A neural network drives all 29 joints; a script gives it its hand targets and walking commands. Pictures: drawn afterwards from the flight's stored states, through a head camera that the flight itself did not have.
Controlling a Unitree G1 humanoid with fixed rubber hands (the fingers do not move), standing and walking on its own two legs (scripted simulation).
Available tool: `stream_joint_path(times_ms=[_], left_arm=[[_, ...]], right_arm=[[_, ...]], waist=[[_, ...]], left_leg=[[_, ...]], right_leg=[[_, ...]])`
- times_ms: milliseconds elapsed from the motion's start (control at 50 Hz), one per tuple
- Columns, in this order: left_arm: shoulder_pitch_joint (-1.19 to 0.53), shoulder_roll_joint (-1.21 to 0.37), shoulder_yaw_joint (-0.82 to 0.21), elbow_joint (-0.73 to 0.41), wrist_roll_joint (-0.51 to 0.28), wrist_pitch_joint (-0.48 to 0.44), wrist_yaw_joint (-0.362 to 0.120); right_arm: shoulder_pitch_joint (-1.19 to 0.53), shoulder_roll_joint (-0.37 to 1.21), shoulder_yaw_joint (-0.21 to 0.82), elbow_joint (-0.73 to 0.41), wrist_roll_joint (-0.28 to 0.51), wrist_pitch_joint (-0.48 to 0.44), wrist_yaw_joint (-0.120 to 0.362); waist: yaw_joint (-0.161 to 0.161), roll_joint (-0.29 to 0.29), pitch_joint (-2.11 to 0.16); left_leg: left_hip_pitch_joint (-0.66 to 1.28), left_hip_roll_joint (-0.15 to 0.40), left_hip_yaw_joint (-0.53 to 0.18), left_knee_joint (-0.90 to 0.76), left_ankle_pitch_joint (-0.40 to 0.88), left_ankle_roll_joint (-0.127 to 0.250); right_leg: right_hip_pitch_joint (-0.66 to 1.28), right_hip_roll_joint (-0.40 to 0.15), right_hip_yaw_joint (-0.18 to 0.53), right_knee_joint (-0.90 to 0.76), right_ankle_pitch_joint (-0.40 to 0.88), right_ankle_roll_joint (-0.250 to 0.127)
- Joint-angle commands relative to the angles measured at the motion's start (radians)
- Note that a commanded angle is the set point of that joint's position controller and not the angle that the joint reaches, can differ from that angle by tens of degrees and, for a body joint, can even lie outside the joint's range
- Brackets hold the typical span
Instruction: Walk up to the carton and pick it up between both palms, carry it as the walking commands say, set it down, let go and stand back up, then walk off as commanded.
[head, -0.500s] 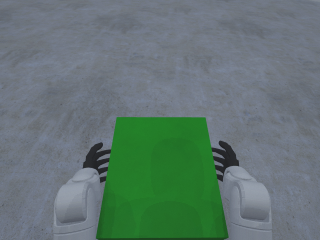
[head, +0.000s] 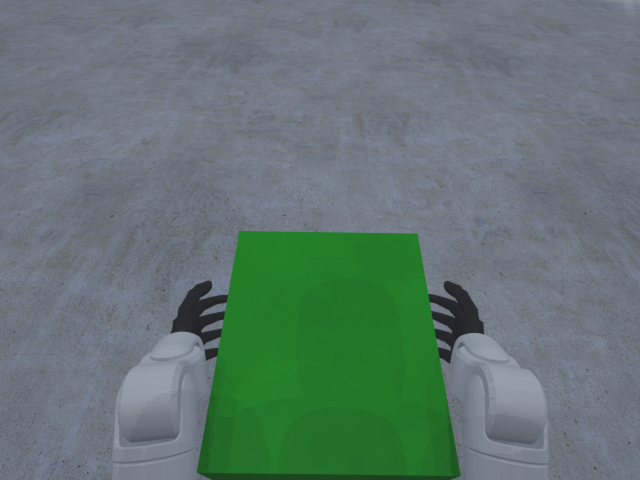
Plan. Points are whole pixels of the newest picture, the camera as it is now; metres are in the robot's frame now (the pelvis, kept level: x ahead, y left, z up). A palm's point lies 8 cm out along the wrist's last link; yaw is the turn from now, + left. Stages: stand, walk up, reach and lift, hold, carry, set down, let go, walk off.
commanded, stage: carry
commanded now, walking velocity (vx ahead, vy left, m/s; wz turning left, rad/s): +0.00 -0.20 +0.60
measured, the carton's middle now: (326, 369) +0.28 -0.01 +0.00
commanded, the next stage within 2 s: none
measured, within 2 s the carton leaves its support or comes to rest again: neither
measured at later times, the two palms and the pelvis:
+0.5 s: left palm (177, 414) +0.20 +0.16 +0.06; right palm (442, 338) +0.29 -0.15 +0.07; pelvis -0.02 -0.06 +0.00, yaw +13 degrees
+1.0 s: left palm (213, 473) +0.14 +0.11 +0.07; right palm (442, 311) +0.32 -0.15 +0.08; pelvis +0.00 -0.17 -0.02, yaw +34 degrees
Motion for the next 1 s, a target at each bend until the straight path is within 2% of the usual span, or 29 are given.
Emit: stream_joint_path(times_ms=[0, 60, 100, 140, 160, 180, 200, 280, 300, 320, 340, 360, 400, 440, 540, 600, 620, 640, 660, 680, 700, 720, 760, 800, 880, 920, 940, 960, 980], left_arm=[[-0.470, -0.863, -0.737, -0.080, -0.414, 0.010, -0.237], [-0.463, -0.862, -0.736, -0.079, -0.417, 0.015, -0.235], [-0.467, -0.862, -0.735, -0.081, -0.421, 0.014, -0.235], [-0.464, -0.857, -0.729, -0.083, -0.419, 0.010, -0.236], [-0.459, -0.863, -0.726, -0.085, -0.420, 0.008, -0.236], [-0.472, -0.870, -0.726, -0.089, -0.424, 0.007, -0.233], [-0.474, -0.875, -0.723, -0.092, -0.421, 0.005, -0.228], [-0.465, -0.899, -0.720, -0.093, -0.411, -0.002, -0.218], [-0.442, -0.902, -0.721, -0.077, -0.404, 0.000, -0.216], [-0.442, -0.897, -0.723, -0.068, -0.393, 0.001, -0.214], [-0.452, -0.912, -0.736, -0.083, -0.401, 0.002, -0.214], [-0.452, -0.919, -0.746, -0.079, -0.408, -0.006, -0.214], [-0.503, -0.929, -0.786, -0.161, -0.462, -0.020, -0.220], [-0.524, -0.940, -0.800, -0.202, -0.483, -0.017, -0.221], [-0.433, -0.890, -0.784, -0.199, -0.471, -0.007, -0.216], [-0.386, -0.876, -0.764, -0.154, -0.462, -0.002, -0.224], [-0.381, -0.874, -0.760, -0.141, -0.464, -0.002, -0.228], [-0.382, -0.864, -0.753, -0.141, -0.467, 0.001, -0.230], [-0.375, -0.854, -0.745, -0.121, -0.439, -0.005, -0.235], [-0.410, -0.883, -0.738, -0.131, -0.444, -0.009, -0.235], [-0.409, -0.899, -0.724, -0.115, -0.436, -0.010, -0.234], [-0.425, -0.900, -0.721, -0.126, -0.435, -0.016, -0.232], [-0.449, -0.892, -0.710, -0.145, -0.430, -0.023, -0.229], [-0.438, -0.883, -0.700, -0.133, -0.424, -0.020, -0.225], [-0.405, -0.867, -0.696, -0.119, -0.404, -0.003, -0.218], [-0.407, -0.866, -0.705, -0.107, -0.400, 0.006, -0.219], [-0.404, -0.863, -0.709, -0.097, -0.399, 0.011, -0.219], [-0.401, -0.865, -0.719, -0.087, -0.398, 0.014, -0.221], [-0.429, -0.860, -0.730, -0.096, -0.400, 0.017, -0.225]], right_arm=[[-0.454, 0.871, 0.753, -0.075, 0.443, 0.030, 0.274], [-0.446, 0.865, 0.746, -0.067, 0.438, 0.037, 0.276], [-0.454, 0.866, 0.743, -0.066, 0.439, 0.037, 0.276], [-0.466, 0.862, 0.743, -0.072, 0.444, 0.037, 0.277], [-0.481, 0.853, 0.739, -0.077, 0.449, 0.038, 0.278], [-0.494, 0.854, 0.740, -0.075, 0.451, 0.040, 0.281], [-0.498, 0.855, 0.742, -0.074, 0.456, 0.040, 0.286], [-0.495, 0.872, 0.748, -0.077, 0.477, 0.034, 0.295], [-0.484, 0.869, 0.746, -0.073, 0.477, 0.033, 0.298], [-0.439, 0.859, 0.728, -0.049, 0.466, 0.027, 0.299], [-0.404, 0.866, 0.715, -0.046, 0.451, 0.015, 0.299], [-0.412, 0.876, 0.725, -0.066, 0.461, 0.013, 0.299], [-0.454, 0.897, 0.744, -0.126, 0.468, 0.008, 0.292], [-0.454, 0.904, 0.734, -0.156, 0.465, 0.009, 0.282], [-0.345, 0.844, 0.729, -0.155, 0.433, 0.015, 0.265], [-0.322, 0.833, 0.736, -0.136, 0.416, 0.021, 0.260], [-0.309, 0.830, 0.739, -0.128, 0.411, 0.021, 0.258], [-0.304, 0.832, 0.745, -0.120, 0.411, 0.020, 0.256], [-0.342, 0.834, 0.752, -0.122, 0.425, 0.023, 0.258], [-0.418, 0.842, 0.757, -0.130, 0.437, 0.021, 0.263], [-0.465, 0.849, 0.775, -0.140, 0.453, 0.019, 0.270], [-0.483, 0.855, 0.786, -0.143, 0.470, 0.017, 0.275], [-0.495, 0.858, 0.798, -0.143, 0.496, 0.020, 0.276], [-0.484, 0.844, 0.797, -0.142, 0.502, 0.027, 0.273], [-0.434, 0.832, 0.779, -0.116, 0.481, 0.044, 0.268], [-0.413, 0.838, 0.765, -0.084, 0.462, 0.051, 0.270], [-0.398, 0.843, 0.759, -0.066, 0.453, 0.053, 0.273], [-0.377, 0.849, 0.747, -0.045, 0.443, 0.056, 0.276], [-0.354, 0.845, 0.727, -0.022, 0.430, 0.056, 0.279]], waist=[[0.007, 0.078, -0.222], [0.009, 0.098, -0.205], [0.010, 0.048, -0.198], [0.008, -0.116, -0.195], [0.013, -0.188, -0.216], [0.017, -0.178, -0.213], [0.015, -0.133, -0.205], [-0.005, -0.110, -0.216], [-0.011, -0.045, -0.212], [-0.014, 0.200, -0.223], [-0.004, 0.319, -0.218], [0.001, 0.233, -0.239], [0.008, 0.137, -0.244], [0.003, 0.160, -0.271], [-0.011, 0.216, -0.315], [0.007, 0.224, -0.296], [0.005, 0.186, -0.298], [0.001, 0.005, -0.290], [0.016, -0.335, -0.239], [0.017, -0.306, -0.214], [0.015, -0.196, -0.182], [0.007, -0.138, -0.150], [0.014, -0.143, -0.130], [0.017, -0.165, -0.166], [0.019, -0.186, -0.228], [0.014, -0.177, -0.238], [0.003, -0.148, -0.241], [-0.007, -0.084, -0.261], [0.001, 0.161, -0.271]], left_leg=[[0.039, 0.181, -0.219, -0.119, 0.150, 0.041], [-0.010, 0.181, -0.233, -0.092, 0.151, 0.040], [-0.072, 0.140, -0.186, -0.024, 0.130, 0.026], [-0.166, 0.021, -0.008, 0.173, 0.012, -0.004], [-0.196, 0.002, 0.039, 0.317, -0.188, 0.008], [-0.230, 0.019, 0.047, 0.415, -0.326, 0.017], [-0.238, 0.046, 0.046, 0.442, -0.341, 0.019], [-0.044, 0.039, 0.077, 0.109, -0.058, 0.025], [0.040, 0.078, -0.026, -0.048, 0.048, 0.034], [0.229, 0.352, -0.473, -0.125, 0.382, 0.113], [0.283, 0.458, -0.642, -0.160, 0.579, 0.208], [0.304, 0.409, -0.570, -0.122, 0.553, 0.215], [0.274, 0.330, -0.419, -0.106, 0.414, 0.169], [0.254, 0.268, -0.318, -0.107, 0.357, 0.142], [0.279, 0.253, -0.325, -0.100, 0.406, 0.134], [0.172, 0.198, -0.270, -0.051, 0.317, 0.082], [0.076, 0.151, -0.234, -0.004, 0.224, 0.049], [-0.057, 0.067, -0.168, 0.140, 0.050, 0.013], [-0.353, -0.094, 0.016, 0.350, -0.365, -0.032], [-0.343, -0.003, -0.014, 0.549, -0.431, -0.025], [-0.311, 0.006, -0.037, 0.630, -0.364, -0.011], [-0.302, 0.022, -0.031, 0.649, -0.290, -0.009], [-0.332, 0.018, 0.010, 0.591, -0.218, -0.033], [-0.320, 0.004, 0.043, 0.526, -0.252, -0.038], [-0.171, -0.011, 0.097, 0.305, -0.256, 0.011], [-0.076, -0.019, 0.114, 0.132, -0.154, 0.035], [0.008, 0.000, 0.099, -0.040, 0.003, 0.040], [0.178, 0.076, -0.006, -0.140, 0.086, 0.046], [0.393, 0.385, -0.409, -0.115, 0.609, 0.123]], right_leg=[[0.097, -0.011, 0.048, 0.003, -0.060, 0.017], [0.103, -0.008, 0.051, 0.001, -0.082, 0.008], [0.134, -0.042, 0.086, -0.051, -0.070, -0.017], [0.172, -0.165, 0.168, -0.180, -0.041, -0.086], [0.158, -0.246, 0.201, -0.202, -0.008, -0.147], [0.157, -0.279, 0.206, -0.207, 0.015, -0.188], [0.155, -0.277, 0.173, -0.186, 0.020, -0.198], [0.091, -0.189, -0.016, 0.035, 0.143, -0.132], [0.029, -0.156, -0.040, 0.157, 0.115, -0.080], [-0.236, -0.054, -0.029, 0.355, -0.100, 0.012], [-0.340, 0.044, 0.039, 0.484, -0.415, 0.037], [-0.353, 0.031, 0.130, 0.573, -0.382, 0.036], [-0.358, 0.019, 0.154, 0.586, -0.273, 0.038], [-0.302, 0.040, 0.132, 0.512, -0.213, 0.047], [-0.184, 0.101, 0.102, 0.263, -0.221, 0.049], [0.022, 0.150, 0.040, -0.065, -0.131, 0.039], [0.159, 0.109, 0.064, -0.185, -0.108, 0.019], [0.264, -0.062, 0.233, -0.280, -0.135, -0.021], [0.276, -0.319, 0.476, -0.313, -0.061, -0.173], [0.199, -0.355, 0.439, -0.294, 0.002, -0.241], [0.143, -0.286, 0.340, -0.274, 0.030, -0.218], [0.123, -0.229, 0.233, -0.256, 0.049, -0.175], [0.197, -0.151, 0.102, -0.195, 0.165, -0.150], [0.266, -0.162, 0.086, -0.136, 0.325, -0.181], [0.273, -0.200, 0.054, -0.033, 0.494, -0.216], [0.243, -0.192, 0.025, 0.044, 0.517, -0.188], [0.201, -0.179, -0.006, 0.105, 0.511, -0.140], [0.076, -0.163, -0.008, 0.202, 0.450, -0.080], [-0.189, -0.084, 0.003, 0.369, 0.052, 0.008]])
